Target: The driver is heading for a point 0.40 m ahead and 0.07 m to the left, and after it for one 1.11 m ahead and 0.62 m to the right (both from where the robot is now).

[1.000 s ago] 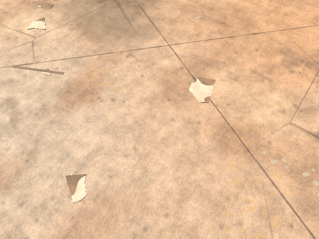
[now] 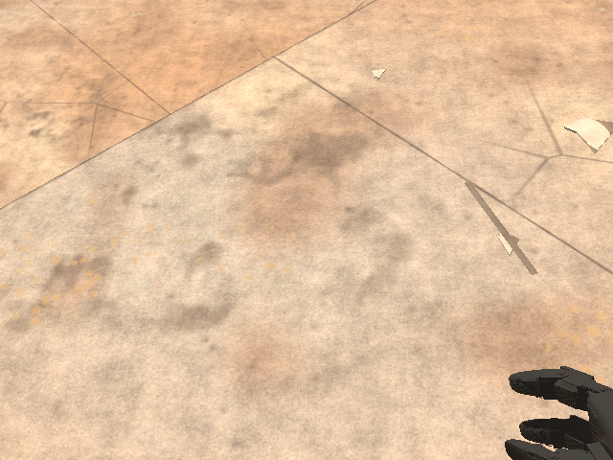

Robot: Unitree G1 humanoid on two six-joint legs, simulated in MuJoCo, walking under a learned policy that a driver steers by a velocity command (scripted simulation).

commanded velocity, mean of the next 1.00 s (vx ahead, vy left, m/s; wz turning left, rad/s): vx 0.99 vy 0.00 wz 0.19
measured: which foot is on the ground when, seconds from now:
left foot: up 0.00-0.02, down 0.04-0.46, up 0.48-0.86, down 0.88-1.00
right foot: down 0.00-0.04, up 0.06-0.42, down 0.44-0.86, up 0.88-1.00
